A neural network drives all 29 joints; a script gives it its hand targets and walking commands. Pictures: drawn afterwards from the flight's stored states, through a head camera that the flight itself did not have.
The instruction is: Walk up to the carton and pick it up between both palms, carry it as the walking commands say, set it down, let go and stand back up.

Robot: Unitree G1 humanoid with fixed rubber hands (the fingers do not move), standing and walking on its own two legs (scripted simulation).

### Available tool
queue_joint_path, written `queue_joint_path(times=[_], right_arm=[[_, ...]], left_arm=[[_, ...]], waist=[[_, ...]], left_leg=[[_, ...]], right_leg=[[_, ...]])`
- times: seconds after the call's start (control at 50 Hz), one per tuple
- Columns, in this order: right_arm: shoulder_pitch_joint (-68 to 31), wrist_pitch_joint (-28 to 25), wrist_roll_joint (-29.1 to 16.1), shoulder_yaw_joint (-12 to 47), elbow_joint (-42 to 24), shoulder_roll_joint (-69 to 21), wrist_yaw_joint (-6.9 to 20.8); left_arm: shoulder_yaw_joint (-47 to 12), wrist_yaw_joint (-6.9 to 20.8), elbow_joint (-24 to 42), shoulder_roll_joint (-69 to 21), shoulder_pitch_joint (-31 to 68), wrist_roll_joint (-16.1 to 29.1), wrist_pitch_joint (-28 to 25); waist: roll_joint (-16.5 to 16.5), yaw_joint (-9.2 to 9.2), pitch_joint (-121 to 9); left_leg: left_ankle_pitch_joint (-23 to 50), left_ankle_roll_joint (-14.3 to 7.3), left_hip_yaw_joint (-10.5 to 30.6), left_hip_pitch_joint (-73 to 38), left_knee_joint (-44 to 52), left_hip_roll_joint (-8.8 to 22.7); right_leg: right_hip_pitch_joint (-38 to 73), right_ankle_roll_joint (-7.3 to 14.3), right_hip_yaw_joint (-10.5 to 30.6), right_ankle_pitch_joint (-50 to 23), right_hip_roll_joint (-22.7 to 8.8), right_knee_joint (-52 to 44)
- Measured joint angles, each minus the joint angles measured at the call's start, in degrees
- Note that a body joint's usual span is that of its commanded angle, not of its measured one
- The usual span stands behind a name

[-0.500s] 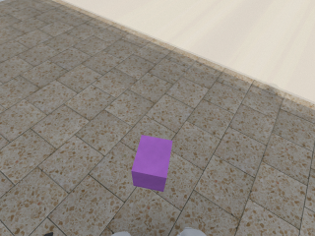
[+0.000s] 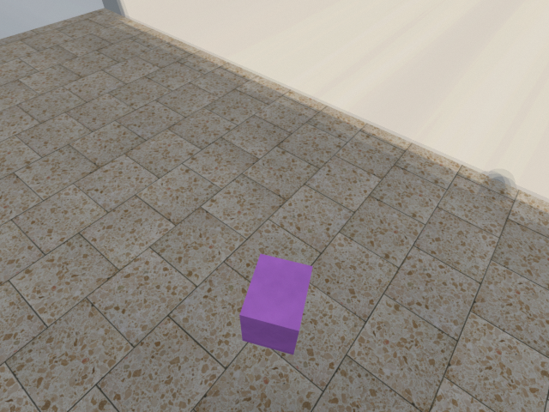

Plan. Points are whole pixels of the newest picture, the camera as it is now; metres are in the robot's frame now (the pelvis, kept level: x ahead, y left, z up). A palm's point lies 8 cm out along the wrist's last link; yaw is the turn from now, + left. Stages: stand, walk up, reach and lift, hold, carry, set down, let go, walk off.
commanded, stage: walk up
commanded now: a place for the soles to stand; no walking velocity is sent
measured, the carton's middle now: (276, 304) +0.57 +0.00 -0.65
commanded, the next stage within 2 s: none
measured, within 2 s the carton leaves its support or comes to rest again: neither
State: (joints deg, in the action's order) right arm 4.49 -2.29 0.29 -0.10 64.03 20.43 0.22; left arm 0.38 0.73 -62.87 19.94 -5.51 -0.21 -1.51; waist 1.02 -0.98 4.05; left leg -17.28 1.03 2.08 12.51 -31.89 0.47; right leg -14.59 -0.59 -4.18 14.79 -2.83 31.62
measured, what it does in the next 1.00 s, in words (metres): steps to the left: left foot, then right foot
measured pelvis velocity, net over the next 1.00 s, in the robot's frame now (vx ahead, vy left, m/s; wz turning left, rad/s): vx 0.11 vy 0.12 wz -0.19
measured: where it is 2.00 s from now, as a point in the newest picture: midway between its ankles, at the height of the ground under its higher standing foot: outside the picture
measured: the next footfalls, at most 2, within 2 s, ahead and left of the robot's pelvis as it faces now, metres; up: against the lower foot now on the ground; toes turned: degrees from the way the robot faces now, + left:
left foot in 0.40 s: +0.18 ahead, +0.20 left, +0.00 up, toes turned -17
right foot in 0.62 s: +0.14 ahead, -0.03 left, +0.00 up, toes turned -6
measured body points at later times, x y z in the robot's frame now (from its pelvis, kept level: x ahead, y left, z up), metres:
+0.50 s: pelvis +0.04 +0.06 -0.03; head +0.06 +0.06 +0.42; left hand +0.07 +0.42 -0.13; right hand +0.12 -0.29 -0.13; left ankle +0.08 +0.19 -0.73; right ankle +0.03 -0.09 -0.70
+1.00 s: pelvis +0.11 +0.12 -0.04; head +0.15 +0.11 +0.41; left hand +0.26 +0.41 -0.16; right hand +0.16 -0.21 -0.15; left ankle +0.16 +0.23 -0.73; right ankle +0.12 -0.02 -0.73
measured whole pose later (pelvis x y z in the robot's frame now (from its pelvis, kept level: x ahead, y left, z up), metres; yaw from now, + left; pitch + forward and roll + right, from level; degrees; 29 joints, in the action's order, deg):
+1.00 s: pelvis +0.11 +0.12 -0.04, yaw -11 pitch -3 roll +0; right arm 8.8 -1.9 0.4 -2.5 52.2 22.0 0.3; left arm 0.7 -1.7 -52.6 22.7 -10.6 0.5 -2.2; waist 0.3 -0.1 8.2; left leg -26.0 -0.2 -3.8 22.7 -52.1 3.3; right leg -24.3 1.7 2.3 29.0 0.3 54.8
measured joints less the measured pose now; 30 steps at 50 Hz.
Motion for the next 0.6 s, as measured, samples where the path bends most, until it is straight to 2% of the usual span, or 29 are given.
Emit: queue_joint_path(times=[0.18, 0.24, 0.3, 0.34, 0.4, 0.44, 0.46, 0.5, 0.54, 0.6], right_arm=[[0.6, 0.5, 0.3, -0.2, 1.4, -0.8, 0.1], [1.3, 2.4, 2.1, -1.8, -2.7, 0.6, 2.1], [1.6, 3.1, 2.9, -3.5, -6.8, 3.0, 3.7], [2.0, 3.3, 2.7, -4.6, -8.9, 4.4, 4.7], [3.4, 3.6, 2.7, -6.1, -11.2, 5.7, 5.8], [4.7, 3.1, 3.3, -7.0, -12.7, 6.1, 5.6], [5.6, 2.8, 3.3, -7.1, -13.4, 6.3, 5.4], [7.0, 2.8, 2.8, -6.8, -14.1, 5.9, 4.8], [8.4, 3.2, 2.6, -6.4, -14.5, 5.4, 4.2], [10.3, 3.2, 2.4, -5.7, -15.0, 4.9, 3.7]], left_arm=[[0.1, 0.1, -2.1, -0.1, 1.1, 0.0, 0.3], [1.1, -0.6, 1.0, -0.3, -2.3, -0.6, -1.8], [2.0, -1.8, 3.6, 0.2, -6.3, -0.6, -2.9], [2.4, -2.0, 4.3, 1.1, -8.3, -0.8, -2.8], [3.1, -1.9, 5.3, 3.4, -10.5, -1.4, -2.2], [3.4, -2.4, 5.8, 4.9, -11.4, -1.6, -1.1], [3.4, -2.9, 5.9, 5.4, -11.5, -1.3, -0.6], [3.1, -3.3, 6.1, 6.2, -11.5, -0.6, -0.6], [2.8, -2.9, 6.1, 6.6, -11.5, -0.2, -1.3], [2.6, -2.1, 6.7, 6.4, -12.1, -0.7, -2.3]], waist=[[0.0, 0.19, 0.1], [-1.4, 0.39, -0.8], [-3.1, 0.43, -0.4], [-3.7, 0.45, 0.2], [-3.2, 0.29, 0.9], [-1.6, 0.29, 1.5], [-1.4, 0.46, 1.7], [-0.7, 0.93, 2.3], [-0.5, 1.44, 2.5], [-1.3, 2.09, 2.2]], left_leg=[[2.2, -0.1, 0.3, -2.8, 5.1, 0.1], [-5.8, -1.7, -0.7, 2.3, -5.5, 0.8], [-7.5, -1.9, -0.3, 8.9, -17.5, 2.0], [-8.8, -1.7, -0.1, 10.7, -17.6, 3.1], [-8.9, -2.2, -1.1, 9.7, -11.4, 4.2], [-2.8, -1.1, -3.1, 9.0, -11.2, 2.7], [-2.0, -0.9, -3.7, 9.2, -12.8, 2.2], [-4.0, -1.3, -4.9, 8.6, -14.3, 1.5], [-5.7, -2.2, -5.9, 7.5, -14.6, 1.2], [-7.5, -2.6, -7.5, 6.2, -15.3, 1.6]], right_leg=[[3.2, 0.0, -0.4, -2.4, 0.2, -5.6], [1.6, 0.4, 0.0, -1.6, 0.8, -4.1], [0.6, 0.1, 0.6, -0.4, 0.8, -2.0], [0.3, -0.7, 0.9, 0.9, 0.3, 0.0], [-0.8, -1.4, 1.9, 4.6, -1.6, 5.3], [-4.0, 1.1, 4.4, 12.8, -3.1, 14.9], [-6.4, 2.0, 5.9, 15.4, -2.3, 21.2], [-10.4, 2.7, 7.0, 15.6, -0.9, 29.9], [-12.1, 2.7, 4.8, 15.1, -0.8, 30.6], [-11.7, 2.8, 0.9, 13.1, -0.2, 22.9]])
